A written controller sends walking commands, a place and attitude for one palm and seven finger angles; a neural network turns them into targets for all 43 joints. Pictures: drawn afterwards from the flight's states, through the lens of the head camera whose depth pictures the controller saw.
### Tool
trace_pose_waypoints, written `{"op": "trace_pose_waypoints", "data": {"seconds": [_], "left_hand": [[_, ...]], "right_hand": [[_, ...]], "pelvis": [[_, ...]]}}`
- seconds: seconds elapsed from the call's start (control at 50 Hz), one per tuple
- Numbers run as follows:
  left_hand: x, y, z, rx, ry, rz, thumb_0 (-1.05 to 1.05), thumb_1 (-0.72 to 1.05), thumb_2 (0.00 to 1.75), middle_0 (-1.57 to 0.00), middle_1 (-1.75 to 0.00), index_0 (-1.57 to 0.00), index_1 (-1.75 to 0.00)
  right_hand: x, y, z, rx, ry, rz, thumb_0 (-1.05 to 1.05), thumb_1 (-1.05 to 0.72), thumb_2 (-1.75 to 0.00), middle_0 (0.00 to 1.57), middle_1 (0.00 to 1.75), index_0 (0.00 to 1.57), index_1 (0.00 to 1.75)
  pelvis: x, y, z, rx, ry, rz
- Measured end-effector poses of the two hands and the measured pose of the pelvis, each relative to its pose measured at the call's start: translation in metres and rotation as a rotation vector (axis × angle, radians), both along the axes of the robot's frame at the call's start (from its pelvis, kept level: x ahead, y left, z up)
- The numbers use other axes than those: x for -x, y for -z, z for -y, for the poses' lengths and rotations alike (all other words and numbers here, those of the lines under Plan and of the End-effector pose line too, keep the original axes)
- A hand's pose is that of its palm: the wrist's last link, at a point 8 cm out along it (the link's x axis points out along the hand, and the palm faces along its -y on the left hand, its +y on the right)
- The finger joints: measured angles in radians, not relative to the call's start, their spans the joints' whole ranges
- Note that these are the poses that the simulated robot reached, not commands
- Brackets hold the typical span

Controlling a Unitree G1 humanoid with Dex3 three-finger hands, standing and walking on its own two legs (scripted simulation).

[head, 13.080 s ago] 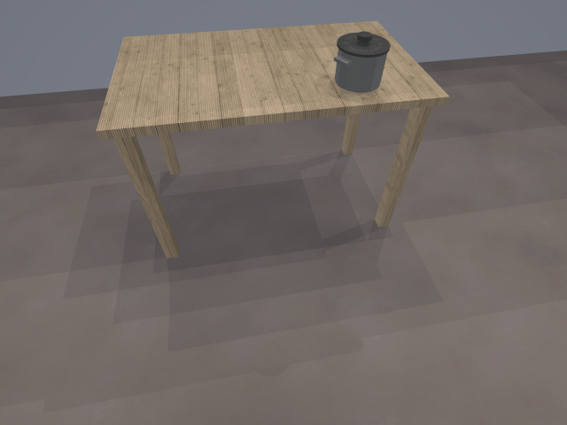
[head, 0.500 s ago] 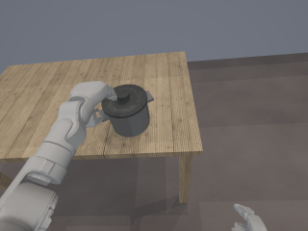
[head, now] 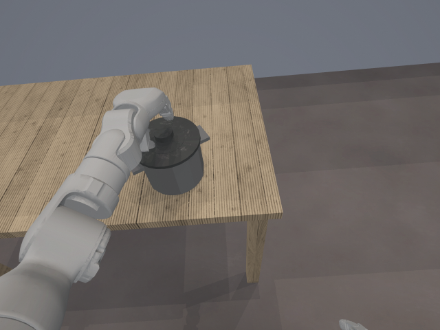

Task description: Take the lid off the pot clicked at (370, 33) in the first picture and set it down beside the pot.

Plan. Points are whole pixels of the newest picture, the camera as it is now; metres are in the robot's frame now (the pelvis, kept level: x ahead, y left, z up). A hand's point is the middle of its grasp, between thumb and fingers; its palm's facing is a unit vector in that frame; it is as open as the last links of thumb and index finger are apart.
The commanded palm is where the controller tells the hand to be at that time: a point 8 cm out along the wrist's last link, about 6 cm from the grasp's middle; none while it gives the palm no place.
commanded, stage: move the open hand above the knob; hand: left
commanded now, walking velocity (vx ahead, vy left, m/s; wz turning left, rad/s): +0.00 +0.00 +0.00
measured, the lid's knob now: (163, 133) +0.52 +0.13 +0.05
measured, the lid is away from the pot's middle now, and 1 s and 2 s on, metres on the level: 0.00 0.00 0.00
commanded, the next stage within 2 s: lower the open fingers around the knob in 0.86 s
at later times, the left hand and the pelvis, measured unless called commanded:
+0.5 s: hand (153, 119) +0.49 +0.13 +0.12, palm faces -0.33 -0.04 -0.94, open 10.0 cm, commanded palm +0.49 +0.14 +0.18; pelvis +0.01 +0.00 +0.00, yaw -2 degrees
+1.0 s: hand (150, 119) +0.49 +0.14 +0.12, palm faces -0.32 -0.03 -0.95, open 10.0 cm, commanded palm +0.49 +0.13 +0.18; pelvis +0.01 +0.01 +0.00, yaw -1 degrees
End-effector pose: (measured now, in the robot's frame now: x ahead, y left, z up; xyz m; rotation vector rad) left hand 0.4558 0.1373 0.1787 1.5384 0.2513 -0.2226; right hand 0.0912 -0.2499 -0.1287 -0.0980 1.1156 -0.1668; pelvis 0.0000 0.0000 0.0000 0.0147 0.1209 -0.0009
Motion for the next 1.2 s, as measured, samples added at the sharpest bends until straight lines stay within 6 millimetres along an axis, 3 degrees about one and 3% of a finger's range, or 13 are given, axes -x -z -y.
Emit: {"op": "trace_pose_waypoints", "data": {"seconds": [0.16,0.38,0.82,1.0,1.2], "left_hand": [[-0.02,-0.002,0.015,0.006,-0.007,0.0,0.0,-0.27,1.4,-0.85,-0.08,-0.85,-0.08],[-0.035,0.001,0.013,0.012,-0.031,-0.03,0.0,-0.27,1.4,-0.85,-0.08,-0.85,-0.08],[-0.035,0.003,-0.005,0.008,-0.02,-0.033,0.0,-0.27,1.4,-0.85,-0.08,-0.85,-0.08],[-0.036,0.002,-0.001,0.008,-0.015,-0.026,0.0,-0.27,1.4,-0.85,-0.08,-0.85,-0.08],[-0.037,0.017,0.009,0.011,-0.017,-0.068,0.0,-0.27,1.4,-0.85,-0.08,-0.85,-0.08]], "right_hand": [[0.022,0.004,0.001,0.007,0.042,-0.054,0.01,-0.91,-0.9,0.2,0.3,0.2,0.29],[0.043,0.004,0.005,0.024,0.086,-0.099,0.01,-0.91,-0.9,0.2,0.3,0.2,0.29],[0.015,-0.002,-0.002,0.04,0.053,-0.039,0.01,-0.91,-0.9,0.2,0.3,0.2,0.29],[0.019,0.001,-0.008,0.022,0.049,-0.06,0.01,-0.91,-0.9,0.2,0.3,0.2,0.29],[0.03,0.004,-0.007,0.022,0.064,-0.09,0.01,-0.91,-0.9,0.2,0.3,0.2,0.29]], "pelvis": [[-0.002,0.0,-0.002,0.001,0.012,-0.027],[-0.006,0.0,-0.002,0.003,0.027,-0.051],[-0.008,0.0,-0.008,0.008,0.015,-0.058],[-0.009,0.001,-0.011,0.008,0.017,-0.062],[-0.008,0.001,-0.009,0.007,0.021,-0.068]]}}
